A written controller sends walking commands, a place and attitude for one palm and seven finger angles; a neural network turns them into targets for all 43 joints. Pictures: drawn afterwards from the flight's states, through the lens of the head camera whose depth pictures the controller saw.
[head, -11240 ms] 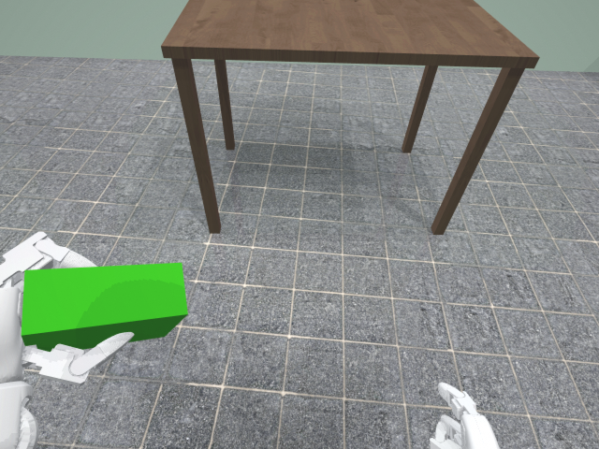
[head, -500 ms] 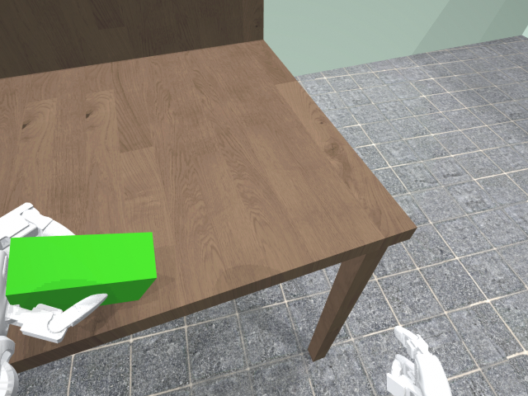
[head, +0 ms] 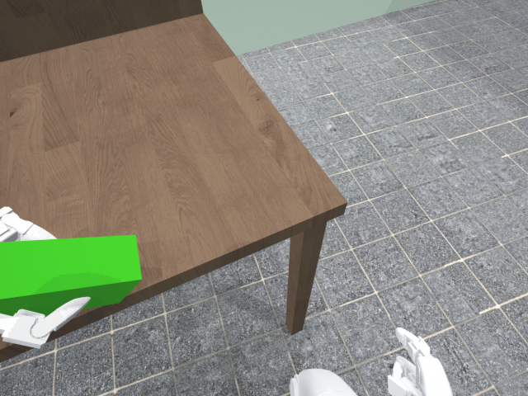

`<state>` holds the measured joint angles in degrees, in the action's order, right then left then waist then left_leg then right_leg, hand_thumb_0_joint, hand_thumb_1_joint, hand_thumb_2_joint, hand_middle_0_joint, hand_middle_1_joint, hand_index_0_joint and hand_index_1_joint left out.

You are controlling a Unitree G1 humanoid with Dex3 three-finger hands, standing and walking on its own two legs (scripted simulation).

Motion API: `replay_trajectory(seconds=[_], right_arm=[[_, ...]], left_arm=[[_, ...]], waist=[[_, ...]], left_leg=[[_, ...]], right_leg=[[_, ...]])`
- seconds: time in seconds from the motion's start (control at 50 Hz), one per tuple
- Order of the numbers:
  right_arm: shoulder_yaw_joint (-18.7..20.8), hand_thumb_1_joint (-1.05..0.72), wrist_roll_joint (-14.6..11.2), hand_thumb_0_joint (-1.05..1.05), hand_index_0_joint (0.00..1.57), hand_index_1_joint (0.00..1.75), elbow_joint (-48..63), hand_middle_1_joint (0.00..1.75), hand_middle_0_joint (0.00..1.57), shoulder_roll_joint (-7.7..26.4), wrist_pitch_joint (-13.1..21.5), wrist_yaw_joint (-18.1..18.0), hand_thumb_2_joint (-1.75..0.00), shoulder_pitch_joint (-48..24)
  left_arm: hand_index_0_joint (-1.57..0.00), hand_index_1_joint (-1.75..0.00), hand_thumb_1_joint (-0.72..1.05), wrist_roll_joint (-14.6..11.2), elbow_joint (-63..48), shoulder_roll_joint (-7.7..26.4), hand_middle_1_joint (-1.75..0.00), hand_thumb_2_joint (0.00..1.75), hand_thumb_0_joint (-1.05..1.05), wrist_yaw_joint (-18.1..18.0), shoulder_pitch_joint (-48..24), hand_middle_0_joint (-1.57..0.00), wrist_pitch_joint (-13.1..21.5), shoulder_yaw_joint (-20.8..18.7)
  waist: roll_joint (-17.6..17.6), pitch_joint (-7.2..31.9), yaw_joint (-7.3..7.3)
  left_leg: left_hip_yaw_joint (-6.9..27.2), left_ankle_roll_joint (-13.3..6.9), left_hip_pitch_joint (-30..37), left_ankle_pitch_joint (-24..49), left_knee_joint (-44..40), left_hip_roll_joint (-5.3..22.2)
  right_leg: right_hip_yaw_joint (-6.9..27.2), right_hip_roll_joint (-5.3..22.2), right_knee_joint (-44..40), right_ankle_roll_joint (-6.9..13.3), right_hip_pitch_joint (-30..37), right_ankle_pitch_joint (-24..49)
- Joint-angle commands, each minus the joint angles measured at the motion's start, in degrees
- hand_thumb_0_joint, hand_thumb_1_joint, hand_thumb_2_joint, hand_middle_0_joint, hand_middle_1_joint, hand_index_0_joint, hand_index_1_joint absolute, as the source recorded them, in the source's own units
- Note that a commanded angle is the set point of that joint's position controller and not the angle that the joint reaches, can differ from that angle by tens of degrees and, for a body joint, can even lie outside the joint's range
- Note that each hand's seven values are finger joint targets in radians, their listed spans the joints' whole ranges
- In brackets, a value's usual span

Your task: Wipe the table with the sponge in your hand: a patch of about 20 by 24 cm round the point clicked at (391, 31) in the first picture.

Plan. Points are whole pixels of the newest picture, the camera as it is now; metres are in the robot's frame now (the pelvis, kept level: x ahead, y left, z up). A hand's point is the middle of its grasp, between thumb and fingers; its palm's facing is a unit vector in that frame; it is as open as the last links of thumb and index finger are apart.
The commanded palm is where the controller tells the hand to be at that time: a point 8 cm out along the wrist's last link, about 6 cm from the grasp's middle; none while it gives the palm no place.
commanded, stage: come to a stop and stand still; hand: left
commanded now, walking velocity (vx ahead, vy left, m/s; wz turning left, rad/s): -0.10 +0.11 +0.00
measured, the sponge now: (89, 275) +0.23 +0.22 +0.12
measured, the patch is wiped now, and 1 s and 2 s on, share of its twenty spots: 0.00 0.00 0.00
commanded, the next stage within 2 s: look again from close up in 0.64 s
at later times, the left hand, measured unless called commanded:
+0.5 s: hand (86, 268) +0.22 +0.20 +0.16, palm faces +0.43 -0.74 -0.51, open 9.4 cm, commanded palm +0.16 +0.23 +0.18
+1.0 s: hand (63, 262) +0.23 +0.23 +0.17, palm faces +0.37 -0.90 -0.24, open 9.4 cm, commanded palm +0.16 +0.27 +0.18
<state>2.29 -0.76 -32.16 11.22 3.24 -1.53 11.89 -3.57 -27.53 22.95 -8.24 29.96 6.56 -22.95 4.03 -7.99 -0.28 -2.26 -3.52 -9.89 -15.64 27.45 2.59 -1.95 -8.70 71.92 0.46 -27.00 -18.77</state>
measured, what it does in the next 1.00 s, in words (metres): steps on the spot: right foot, then right foot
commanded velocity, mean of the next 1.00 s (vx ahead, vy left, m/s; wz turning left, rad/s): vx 0.00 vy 0.08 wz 0.00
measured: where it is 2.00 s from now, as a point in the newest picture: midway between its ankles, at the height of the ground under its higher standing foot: outside the picture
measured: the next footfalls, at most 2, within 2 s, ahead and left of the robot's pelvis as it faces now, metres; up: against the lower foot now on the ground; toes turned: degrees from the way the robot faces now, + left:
right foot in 0.16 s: +0.09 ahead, -0.24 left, +0.00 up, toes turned +2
right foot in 0.58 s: +0.08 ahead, -0.15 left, +0.00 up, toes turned -1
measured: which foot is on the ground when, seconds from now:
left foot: down 0.00-0.62, up 0.64-0.84, down 0.86-1.00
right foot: up 0.00-0.14, down 0.16-0.40, up 0.42-0.56, down 0.58-1.00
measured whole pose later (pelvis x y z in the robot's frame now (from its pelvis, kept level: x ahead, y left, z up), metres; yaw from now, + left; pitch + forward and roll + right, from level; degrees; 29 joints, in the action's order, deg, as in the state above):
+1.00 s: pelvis +0.00 -0.01 -0.01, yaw +0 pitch -4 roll -1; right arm 0.5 -0.4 -33.6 12.0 9.5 1.9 10.3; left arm -1.0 -23.7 18.1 -5.4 16.8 15.1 -16.4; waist -4.0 -4.4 1.9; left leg -3.9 -4.3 -14.3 -11.8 30.1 -2.1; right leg 0.0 1.3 32.6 0.1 -13.5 -17.0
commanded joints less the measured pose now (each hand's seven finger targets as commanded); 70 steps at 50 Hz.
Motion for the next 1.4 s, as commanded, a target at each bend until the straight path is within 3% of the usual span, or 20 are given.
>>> replay_trajectory(seconds=[0.0, 0.1, 0.12, 0.16, 0.18, 0.22, 0.32, 0.42, 0.54, 0.58, 0.6, 0.68, 0.7, 0.72, 0.74, 0.84, 0.88, 0.94, 1.24, 1.38], right_arm=[[2.7, -0.9, -1.2, 0.0, 0.2, 0.3, 7.4, 0.3, 0.2, 7.1, 4.3, -0.9, -0.9, -1.7], [1.5, -0.9, -2.3, 0.0, 0.2, 0.3, 6.9, 0.3, 0.2, 6.8, 5.9, -1.2, -0.9, -0.9], [1.2, -0.9, -2.1, 0.0, 0.2, 0.3, 5.9, 0.3, 0.2, 5.2, 6.2, -0.8, -0.9, -0.5], [0.9, -0.9, -1.8, 0.0, 0.2, 0.3, 6.6, 0.3, 0.2, 4.6, 6.4, -1.0, -0.9, -2.8], [0.2, -0.9, -0.7, 0.0, 0.2, 0.3, 5.4, 0.3, 0.2, 4.3, 6.9, -1.4, -0.9, -2.5], [2.0, -0.9, -1.0, 0.0, 0.2, 0.3, 6.8, 0.3, 0.2, 6.7, 4.7, 0.0, -0.9, -3.2], [1.6, -0.9, -1.6, 0.0, 0.2, 0.3, 6.7, 0.3, 0.2, 4.6, 4.2, -0.9, -0.9, -4.4], [2.6, -0.9, -0.3, 0.0, 0.2, 0.3, 6.3, 0.3, 0.2, 6.5, 7.9, -0.9, -0.9, -3.4], [1.5, -0.9, -1.8, 0.0, 0.2, 0.3, 6.1, 0.3, 0.2, 7.1, 6.8, 0.7, -0.9, -1.8], [1.1, -0.9, -1.5, 0.0, 0.2, 0.3, 7.4, 0.3, 0.2, 6.4, 5.8, 0.5, -0.9, -2.8], [1.4, -0.9, -1.5, 0.0, 0.2, 0.3, 6.8, 0.3, 0.2, 7.0, 5.3, 0.5, -0.9, -0.8], [-0.6, -0.9, -0.9, 0.0, 0.2, 0.3, 6.5, 0.3, 0.2, 4.9, 2.4, -0.1, -0.9, -4.0], [0.7, -0.9, 2.7, 0.0, 0.2, 0.3, 5.2, 0.3, 0.2, 4.1, 7.7, -1.0, -0.9, 1.1], [-0.3, -0.9, 1.1, 0.0, 0.2, 0.3, 2.4, 0.3, 0.2, 2.8, 9.7, -0.4, -0.9, -0.9], [0.2, -0.9, 0.3, 0.0, 0.2, 0.3, 4.9, 0.3, 0.2, 4.9, 8.9, 0.8, -0.9, -3.9], [0.9, -0.9, -1.0, 0.0, 0.2, 0.3, 5.1, 0.3, 0.2, 6.3, 10.6, 3.1, -0.9, -5.0], [1.3, -0.9, -0.8, 0.0, 0.2, 0.3, 6.8, 0.3, 0.2, 8.6, 10.3, 3.3, -0.9, -5.7], [0.1, -0.9, 0.3, 0.0, 0.2, 0.3, 7.4, 0.3, 0.2, 8.6, 8.7, 3.1, -0.9, -8.0], [0.8, -0.9, 0.4, 0.0, 0.2, 0.3, 8.6, 0.3, 0.2, 8.0, 7.8, 2.6, -0.9, -3.3], [0.1, -0.9, 1.1, 0.0, 0.2, 0.3, 7.9, 0.3, 0.2, 7.1, 5.5, 1.7, -0.9, -5.2]], left_arm=[[-1.2, -1.6, 0.1, 0.7, -10.8, 7.9, -1.6, 1.3, 0.0, 0.2, -4.7, -1.2, 4.6, -5.5], [-1.2, -1.6, 0.1, 1.0, -17.0, 11.8, -1.6, 1.3, 0.0, -0.5, -1.2, -1.2, 6.4, -10.6], [-1.2, -1.6, 0.1, 1.4, -17.3, 12.2, -1.6, 1.3, 0.0, -0.2, -3.1, -1.2, 6.5, -10.8], [-1.2, -1.6, 0.1, 1.1, -15.3, 14.9, -1.6, 1.3, 0.0, -0.7, -4.8, -1.2, 6.8, -13.0], [-1.2, -1.6, 0.1, 1.0, -14.6, 15.9, -1.6, 1.3, 0.0, -0.8, -7.9, -1.2, 7.3, -13.6], [-1.2, -1.6, 0.1, 1.3, -19.1, 13.1, -1.6, 1.3, 0.0, -0.4, -7.1, -1.2, 6.5, -10.5], [-1.2, -1.6, 0.1, 0.8, -17.9, 11.7, -1.6, 1.3, 0.0, -2.3, 1.1, -1.2, 7.8, -12.7], [-1.2, -1.6, 0.1, 2.0, -25.1, 11.9, -1.6, 1.3, 0.0, -2.4, -0.3, -1.2, 9.9, -11.1], [-1.2, -1.6, 0.1, 1.3, -15.5, 8.0, -1.6, 1.3, 0.0, -1.7, -0.6, -1.2, 7.2, -7.1], [-1.2, -1.6, 0.1, 0.8, -11.6, 10.7, -1.6, 1.3, 0.0, -1.7, -0.6, -1.2, 7.2, -9.1], [-1.2, -1.6, 0.1, -0.4, -9.2, 8.8, -1.6, 1.3, 0.0, -1.5, -0.4, -1.2, 7.1, -8.4], [-1.2, -1.6, 0.1, 0.0, -9.6, 7.7, -1.6, 1.3, 0.0, -1.4, 0.9, -1.2, 6.6, -7.3], [-1.2, -1.6, 0.1, 3.9, -21.0, 48.5, -1.6, 1.3, 0.0, -1.0, -58.2, -1.2, 12.8, -37.1], [-1.2, -1.6, 0.1, 1.5, 12.0, 16.8, -1.6, 1.3, 0.0, 1.3, -25.3, -1.2, 12.3, -16.5], [-1.2, -1.6, 0.1, 0.4, 1.7, 13.7, -1.6, 1.3, 0.0, -0.2, -19.6, -1.2, 12.2, -11.9], [-1.2, -1.6, 0.1, 0.2, -6.1, 1.6, -1.6, 1.3, 0.0, 1.5, -20.6, -1.2, 12.2, 4.4], [-1.2, -1.6, 0.1, 0.9, -8.7, 4.5, -1.6, 1.3, 0.0, 2.1, -20.1, -1.2, 12.2, 2.9], [-1.2, -1.6, 0.1, 2.3, -12.3, 12.0, -1.6, 1.3, 0.0, 1.4, -18.7, -1.2, 13.1, -5.6], [-1.2, -1.6, 0.1, 2.1, -7.8, 4.2, -1.6, 1.3, 0.0, 3.3, -14.0, -1.2, 10.1, -0.4], [-1.2, -1.6, 0.1, 3.1, -8.9, 9.2, -1.6, 1.3, 0.0, 2.7, -18.7, -1.2, 8.1, -3.5]], waist=[[-0.3, 7.0, 1.32], [-1.7, 13.5, 1.18], [-9.4, 14.3, -0.4], [-19.5, 13.5, -0.5], [-13.3, 11.8, -0.57], [-17.6, 8.5, -0.38], [-14.3, 14.2, -1.2], [20.4, 13.2, -1.28], [0.5, 13.8, 0.37], [-14.7, 15.3, -0.84], [-17.2, 13.7, -1.2], [-14.1, 10.5, -0.11], [-26.3, 9.4, 2.56], [-18.9, 19.4, 2.33], [-8.5, 18.7, 3.7], [-8.1, 17.0, 3.31], [-8.2, 12.8, 3.16], [12.3, 8.7, 3.17], [3.2, 14.9, 1.48], [-0.6, 12.1, 1.7]], left_leg=[[16.5, -10.9, 2.3, 19.3, -0.7, 15.7], [4.2, -2.1, -13.9, 8.8, 14.0, 4.7], [1.5, 0.2, -14.7, 0.4, 24.2, 0.7], [2.1, 3.7, -20.2, -15.1, 43.5, -3.9], [3.7, 4.4, -17.6, -13.5, 45.3, -1.6], [7.2, 3.9, -18.0, -9.2, 42.9, 0.9], [1.1, 2.4, -3.5, -4.1, 4.0, -1.8], [14.9, -6.5, 5.4, 35.0, -3.4, 9.7], [5.3, -1.0, -2.1, 26.0, 12.0, 4.4], [1.3, 2.6, -18.2, 0.1, 26.8, -3.3], [3.7, 3.9, -20.7, -9.8, 31.1, -2.6], [3.3, 3.5, -14.1, -6.1, 18.0, 0.5], [-6.2, 6.4, -23.4, -2.2, 23.5, -6.8], [3.1, 3.8, -15.0, 0.7, 19.1, -7.3], [1.8, 3.4, -13.6, 0.7, 9.8, -5.1], [1.5, 0.9, 4.2, 15.6, -0.2, -1.2], [6.5, 0.2, 2.3, 11.5, -2.1, 2.4], [16.2, -0.9, -7.8, -6.9, -14.8, 7.0], [14.2, 7.1, 0.2, -19.9, -18.2, 6.8], [8.9, 4.8, -7.2, -21.8, -11.8, 2.8]], right_leg=[[11.7, 10.3, 11.3, 1.2, -18.0, -14.3], [-5.0, 10.4, -41.1, -1.6, 21.2, 9.3], [0.3, 14.8, -45.9, -0.6, 23.6, 15.0], [28.3, 33.4, -54.9, 8.0, 16.3, 19.7], [29.2, 35.9, -57.3, 9.5, 9.3, 11.6], [30.3, 34.9, -54.2, 11.7, 8.3, 13.9], [8.6, 25.6, -39.6, 3.7, 10.7, 14.5], [-1.7, 11.7, -9.2, -0.5, -4.7, -14.0], [-4.0, 11.0, -50.4, 1.0, 20.1, 16.0], [16.9, 26.3, -50.3, 8.3, 29.9, 37.8], [19.7, 30.9, -51.6, 10.5, 27.4, 39.5], [10.2, 25.8, -49.2, 9.1, 18.5, 31.4], [10.7, 15.8, -51.2, 3.5, 23.9, 55.8], [10.4, 20.2, -45.6, 5.1, 26.8, 54.2], [12.3, 21.9, -43.4, 5.5, 31.7, 51.6], [8.0, 16.8, -45.3, 0.3, 19.1, 23.6], [7.7, 14.9, -47.7, 0.9, 12.7, 4.2], [1.7, 9.8, -36.2, 0.3, 13.2, -1.7], [-0.9, 4.6, -42.1, 1.1, 13.1, -2.7], [1.6, 7.0, -49.8, 3.8, 18.9, -2.9]])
